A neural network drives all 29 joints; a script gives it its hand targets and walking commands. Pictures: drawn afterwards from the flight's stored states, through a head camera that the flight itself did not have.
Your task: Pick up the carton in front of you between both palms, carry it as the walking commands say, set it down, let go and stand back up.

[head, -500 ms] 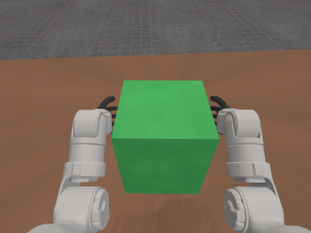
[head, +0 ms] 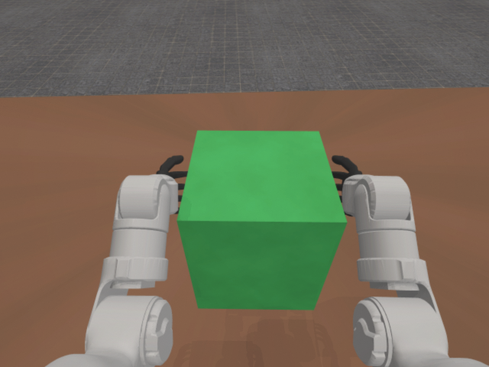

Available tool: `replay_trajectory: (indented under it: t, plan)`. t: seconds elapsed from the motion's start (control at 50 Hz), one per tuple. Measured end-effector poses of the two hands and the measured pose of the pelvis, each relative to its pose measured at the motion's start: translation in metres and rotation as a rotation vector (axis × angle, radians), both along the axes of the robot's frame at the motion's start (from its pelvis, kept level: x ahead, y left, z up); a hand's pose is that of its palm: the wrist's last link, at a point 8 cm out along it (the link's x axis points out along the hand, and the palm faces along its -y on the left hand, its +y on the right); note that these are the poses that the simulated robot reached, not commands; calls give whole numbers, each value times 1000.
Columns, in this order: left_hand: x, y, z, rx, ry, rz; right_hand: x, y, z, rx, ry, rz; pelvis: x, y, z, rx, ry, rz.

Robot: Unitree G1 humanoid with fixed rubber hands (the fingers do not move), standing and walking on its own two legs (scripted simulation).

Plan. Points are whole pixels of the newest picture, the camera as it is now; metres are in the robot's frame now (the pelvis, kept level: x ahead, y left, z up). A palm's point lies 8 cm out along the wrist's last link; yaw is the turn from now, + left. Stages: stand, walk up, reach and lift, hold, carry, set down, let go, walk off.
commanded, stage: carry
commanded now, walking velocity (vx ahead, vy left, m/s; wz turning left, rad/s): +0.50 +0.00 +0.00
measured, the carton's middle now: (256, 222) +0.34 +0.00 +0.06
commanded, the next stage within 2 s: none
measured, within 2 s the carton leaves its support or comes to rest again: neither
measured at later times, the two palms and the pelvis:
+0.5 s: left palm (168, 135) +0.51 +0.18 +0.12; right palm (316, 138) +0.51 -0.12 +0.12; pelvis +0.15 +0.03 +0.00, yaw +2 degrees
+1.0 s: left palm (196, 90) +0.79 +0.16 +0.08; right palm (301, 85) +0.82 -0.13 +0.08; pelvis +0.44 -0.01 -0.03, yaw +2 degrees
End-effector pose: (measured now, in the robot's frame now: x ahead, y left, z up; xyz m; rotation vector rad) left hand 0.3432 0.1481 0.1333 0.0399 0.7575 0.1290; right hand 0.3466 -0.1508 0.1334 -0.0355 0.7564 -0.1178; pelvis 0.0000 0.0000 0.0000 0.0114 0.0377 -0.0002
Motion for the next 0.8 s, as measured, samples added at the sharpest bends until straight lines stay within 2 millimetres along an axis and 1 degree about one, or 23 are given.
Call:
replay_trajectory:
  t: [0.08, 0.16, 0.22, 0.26, 0.32, 0.38, 0.46, 0.52, 0.58, 0.62, 0.66, 0.7, 0.74, 0.8]
  plan:
    - [8, 9, -2, -3, 9, 5, 14, 9, 3, -8, 9, 10, 11, 5, 3, 6, 16, 6]
    - [23, 26, -2, -5, 8, 16, 35, 26, 7, -12, 7, 24, 26, 15, 5, 4, 30, 10]
    - [41, 39, -3, -10, -8, 21, 53, 40, 7, -13, -7, 25, 42, 25, -1, 2, 30, 14]
    - [54, 46, -6, -20, -4, 26, 63, 46, 2, -15, -4, 22, 55, 30, -3, -2, 35, 18]
    - [75, 49, -10, -24, 21, 23, 77, 49, -8, -17, 21, 18, 74, 35, 1, -18, 41, 31]
    - [101, 46, -9, -24, 23, 12, 97, 46, -10, -25, 22, 15, 94, 35, 4, -22, 45, 36]
    - [144, 37, -6, -30, -5, 3, 137, 36, -7, -17, -5, -4, 128, 30, 4, -17, 53, 39]
    - [180, 26, -11, -35, -15, 7, 171, 25, -12, -6, -15, -15, 161, 23, -2, -5, 56, 38]
    - [217, 13, -20, -29, -20, 15, 210, 12, -24, 11, -20, -17, 200, 12, -15, 9, 48, 39]
    - [242, 5, -29, -16, -30, 30, 240, 5, -37, 24, -31, -2, 227, 3, -30, 17, 32, 44]
    - [262, 0, -43, 4, -20, 42, 266, 0, -53, 42, -19, 10, 249, -2, -37, 8, 23, 43]
    - [276, -2, -58, 9, 19, 54, 286, -2, -67, 48, 20, 20, 268, -7, -37, 12, 21, 44]
    - [290, -3, -69, 8, 53, 64, 305, -2, -76, 43, 54, 32, 287, -12, -34, 16, 26, 42]
    - [317, -1, -74, 1, 61, 79, 337, 0, -79, 36, 62, 47, 316, -16, -29, 16, 37, 41]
